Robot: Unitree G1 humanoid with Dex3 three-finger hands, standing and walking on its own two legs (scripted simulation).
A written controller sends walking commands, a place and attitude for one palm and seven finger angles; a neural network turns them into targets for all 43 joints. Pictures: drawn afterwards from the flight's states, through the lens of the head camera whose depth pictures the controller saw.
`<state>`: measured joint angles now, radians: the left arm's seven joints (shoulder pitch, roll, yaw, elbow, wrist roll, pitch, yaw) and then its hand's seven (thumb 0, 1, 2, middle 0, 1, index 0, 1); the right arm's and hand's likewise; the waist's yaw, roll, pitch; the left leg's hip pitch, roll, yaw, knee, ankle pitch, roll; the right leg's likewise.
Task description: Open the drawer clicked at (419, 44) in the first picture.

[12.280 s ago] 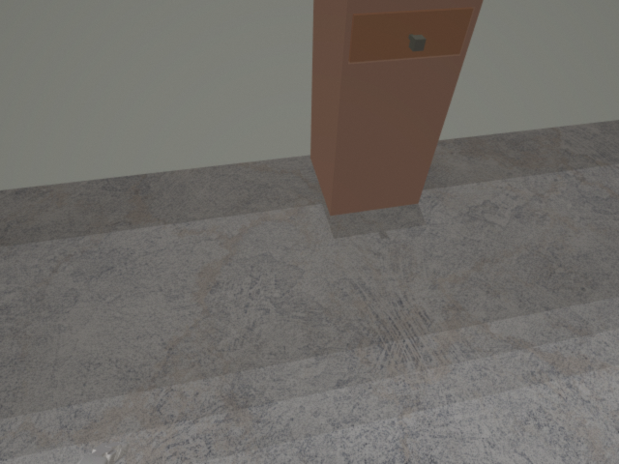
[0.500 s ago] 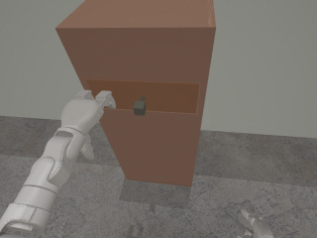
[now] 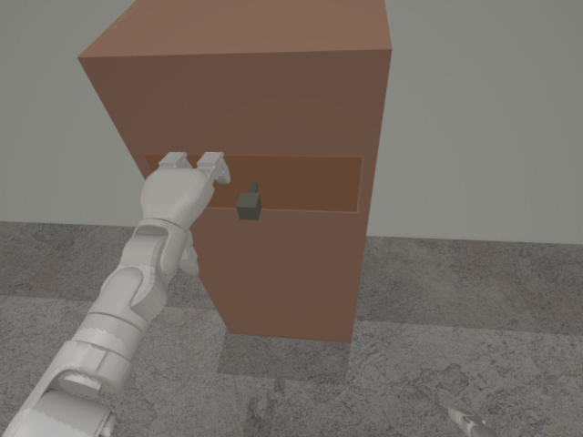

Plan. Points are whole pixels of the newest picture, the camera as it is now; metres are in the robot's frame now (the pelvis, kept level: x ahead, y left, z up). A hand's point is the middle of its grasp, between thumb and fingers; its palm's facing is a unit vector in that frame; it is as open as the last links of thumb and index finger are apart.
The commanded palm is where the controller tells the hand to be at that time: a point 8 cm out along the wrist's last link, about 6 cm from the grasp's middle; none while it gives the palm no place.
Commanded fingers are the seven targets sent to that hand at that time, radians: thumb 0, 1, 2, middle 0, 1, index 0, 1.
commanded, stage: move the hooked fingers above the handle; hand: left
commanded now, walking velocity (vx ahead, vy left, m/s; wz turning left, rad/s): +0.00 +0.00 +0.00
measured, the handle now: (251, 198) +0.50 +0.13 +0.01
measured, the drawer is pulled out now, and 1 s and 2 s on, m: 0.00 0.00 0.00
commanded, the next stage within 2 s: none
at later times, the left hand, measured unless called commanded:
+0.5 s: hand (216, 207) +0.42 +0.16 +0.08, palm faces +0.03 -0.02 -1.00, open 13.8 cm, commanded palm +0.40 +0.16 +0.13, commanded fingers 0.00 -0.50 0.30 -0.30 -1.20 -0.30 -1.20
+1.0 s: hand (220, 207) +0.43 +0.16 +0.06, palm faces -0.03 +0.02 -1.00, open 13.8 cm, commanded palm +0.41 +0.14 +0.12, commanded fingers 0.00 -0.50 0.30 -0.30 -1.20 -0.30 -1.20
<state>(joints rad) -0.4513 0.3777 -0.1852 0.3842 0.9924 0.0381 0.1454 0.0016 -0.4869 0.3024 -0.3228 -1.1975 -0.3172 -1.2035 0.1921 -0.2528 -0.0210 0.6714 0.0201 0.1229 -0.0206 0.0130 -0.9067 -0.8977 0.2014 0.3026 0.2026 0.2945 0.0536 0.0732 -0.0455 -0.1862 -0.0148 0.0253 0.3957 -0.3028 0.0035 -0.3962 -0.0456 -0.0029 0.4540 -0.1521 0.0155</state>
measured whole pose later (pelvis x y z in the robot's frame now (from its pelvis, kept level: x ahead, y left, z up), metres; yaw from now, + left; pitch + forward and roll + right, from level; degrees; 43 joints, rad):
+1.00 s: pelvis -0.01 -0.01 +0.00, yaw -1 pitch +9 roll +2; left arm -0.70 0.32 -0.21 0.80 1.02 0.18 0.19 0.00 -0.48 0.30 -0.32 -1.20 -0.31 -1.20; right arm 0.25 -0.26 -0.04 0.69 0.02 0.17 -0.04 0.01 -0.91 -0.90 0.20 0.30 0.20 0.29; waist -0.01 0.07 -0.08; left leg -0.28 0.00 0.04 0.45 -0.32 -0.01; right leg -0.50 -0.03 0.01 0.51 -0.16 0.00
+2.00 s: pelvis -0.01 -0.01 -0.01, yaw -1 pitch +9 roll +2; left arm -0.88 0.26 -0.23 0.98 1.03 0.21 0.14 0.00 -0.49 0.30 -0.34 -1.22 -0.31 -1.27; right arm 0.21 -0.24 0.01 0.66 0.03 0.20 -0.06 0.01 -0.91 -0.90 0.20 0.30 0.21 0.29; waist -0.05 0.05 -0.10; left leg -0.33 -0.01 0.05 0.50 -0.34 0.00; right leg -0.54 -0.04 0.02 0.55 -0.17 0.01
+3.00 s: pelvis +0.00 +0.00 -0.01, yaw +2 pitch +9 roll +1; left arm -0.76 0.29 -0.36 0.73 0.95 0.11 0.02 0.00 -0.48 0.30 -0.33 -1.20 -0.31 -1.20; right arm 0.20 -0.28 -0.04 0.67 0.01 0.15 -0.08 0.01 -0.91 -0.90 0.20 0.30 0.20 0.29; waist -0.01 0.05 -0.08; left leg -0.32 -0.02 -0.02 0.52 -0.36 0.01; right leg -0.50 -0.06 -0.04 0.55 -0.20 0.02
